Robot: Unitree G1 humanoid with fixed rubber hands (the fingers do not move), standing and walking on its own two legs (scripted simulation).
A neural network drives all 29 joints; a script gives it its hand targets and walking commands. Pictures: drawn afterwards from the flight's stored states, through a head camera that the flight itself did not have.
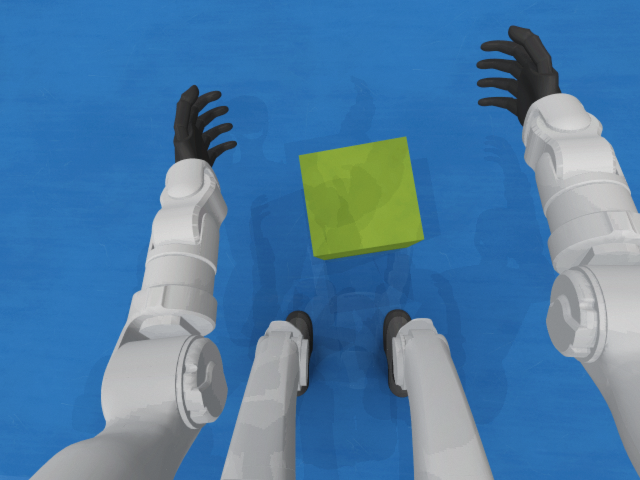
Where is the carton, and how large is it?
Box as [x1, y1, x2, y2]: [299, 137, 423, 259]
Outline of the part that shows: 405,137 299,155 314,256 322,259 328,259 406,247 423,239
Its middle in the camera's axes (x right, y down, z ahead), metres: +0.09 -0.07 +0.86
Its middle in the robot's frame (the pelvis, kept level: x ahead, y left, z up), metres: +0.48 -0.02 -0.51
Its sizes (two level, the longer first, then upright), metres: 0.210 0.200 0.250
